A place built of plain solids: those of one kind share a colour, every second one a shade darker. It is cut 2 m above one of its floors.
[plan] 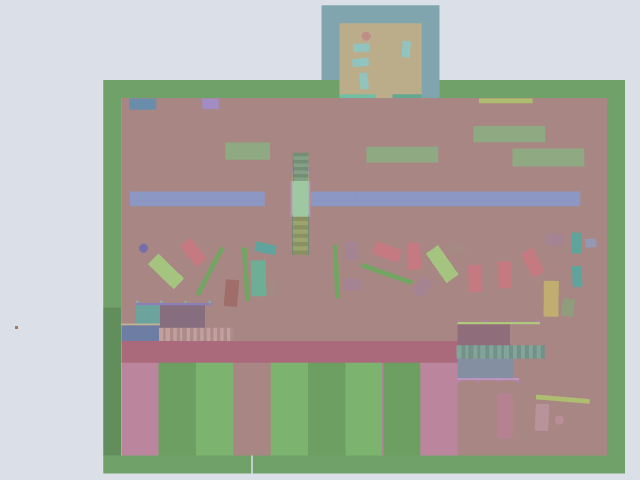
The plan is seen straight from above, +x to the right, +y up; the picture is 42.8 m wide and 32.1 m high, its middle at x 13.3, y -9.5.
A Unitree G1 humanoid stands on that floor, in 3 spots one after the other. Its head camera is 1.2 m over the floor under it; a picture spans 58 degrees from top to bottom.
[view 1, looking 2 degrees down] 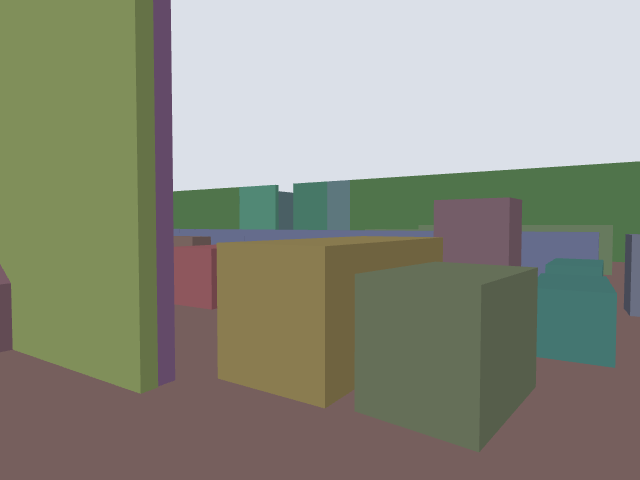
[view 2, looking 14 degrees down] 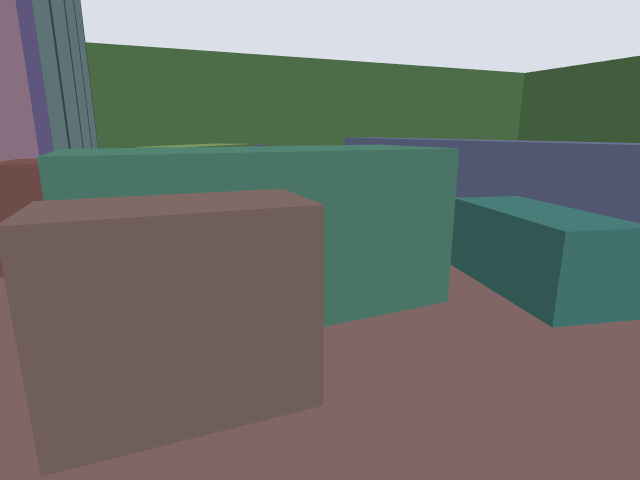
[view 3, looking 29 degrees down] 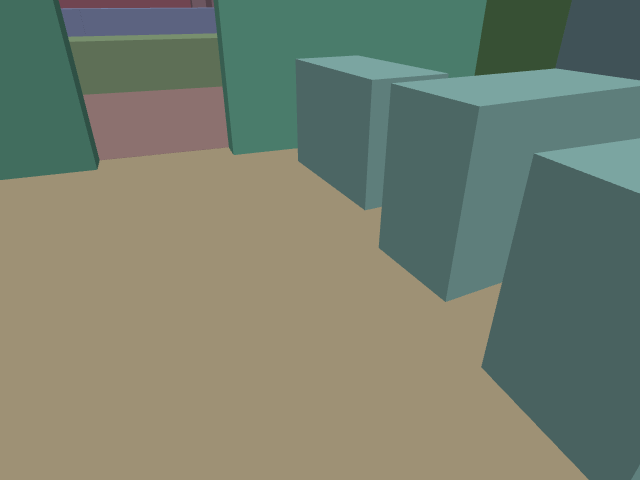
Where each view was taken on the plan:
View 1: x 30.73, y -16.98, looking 123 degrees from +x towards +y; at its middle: slabwood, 3.94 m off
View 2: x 12.00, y -12.86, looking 157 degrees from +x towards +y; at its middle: toolchest_hall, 1.76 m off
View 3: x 17.60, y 4.00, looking -110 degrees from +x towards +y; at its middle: floor_annex_tile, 2.48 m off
